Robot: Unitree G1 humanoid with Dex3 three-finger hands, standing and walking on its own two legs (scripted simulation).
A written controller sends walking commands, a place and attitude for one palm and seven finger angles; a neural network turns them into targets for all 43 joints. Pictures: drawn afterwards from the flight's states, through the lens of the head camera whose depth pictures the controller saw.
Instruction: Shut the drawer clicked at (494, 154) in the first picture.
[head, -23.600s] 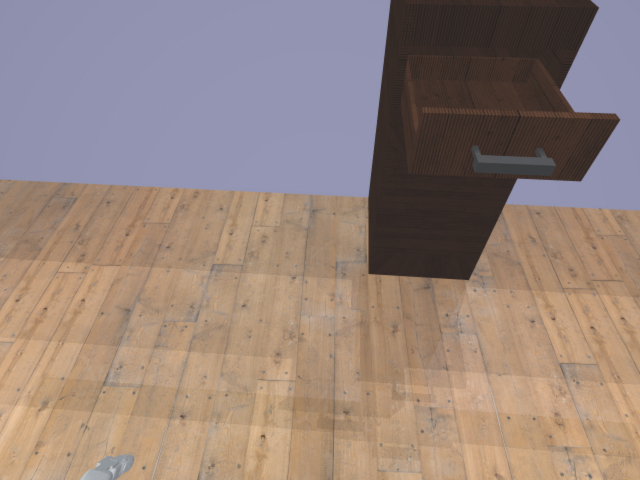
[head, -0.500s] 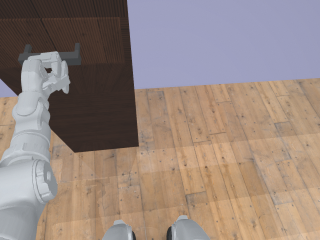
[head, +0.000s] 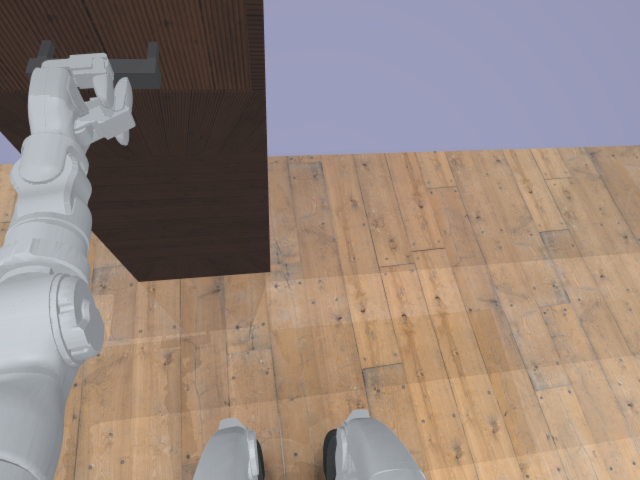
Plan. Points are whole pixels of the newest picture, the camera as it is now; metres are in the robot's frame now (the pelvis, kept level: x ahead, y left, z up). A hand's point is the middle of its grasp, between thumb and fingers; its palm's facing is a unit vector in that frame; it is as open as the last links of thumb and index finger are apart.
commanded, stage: pull the fist back off the drawer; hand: left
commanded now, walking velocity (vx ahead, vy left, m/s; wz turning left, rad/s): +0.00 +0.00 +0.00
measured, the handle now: (99, 61) +0.61 +0.21 +0.10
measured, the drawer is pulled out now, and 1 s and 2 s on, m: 0.00 0.00 0.00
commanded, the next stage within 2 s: draw the hand back to the body in 0.52 s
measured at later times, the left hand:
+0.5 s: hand (119, 129) +0.50 +0.18 +0.09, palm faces +0.04 -1.00 -0.04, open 3.2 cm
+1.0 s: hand (68, 175) +0.42 +0.20 +0.13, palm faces +0.06 -1.00 -0.05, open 3.3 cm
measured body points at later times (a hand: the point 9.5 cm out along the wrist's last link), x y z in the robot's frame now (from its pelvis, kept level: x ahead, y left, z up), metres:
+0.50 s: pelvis +0.04 +0.00 +0.02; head +0.13 +0.01 +0.46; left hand +0.50 +0.23 +0.10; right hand +0.05 -0.26 -0.10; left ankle +0.04 +0.10 -0.67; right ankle +0.03 -0.12 -0.67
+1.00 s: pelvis +0.06 +0.00 +0.04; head +0.10 -0.01 +0.49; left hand +0.41 +0.25 +0.14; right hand +0.18 -0.26 -0.06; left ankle +0.04 +0.10 -0.67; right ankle +0.03 -0.12 -0.67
